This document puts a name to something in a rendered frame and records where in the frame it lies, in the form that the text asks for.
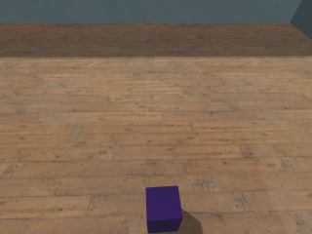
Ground carton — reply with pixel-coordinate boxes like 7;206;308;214
145;185;183;234

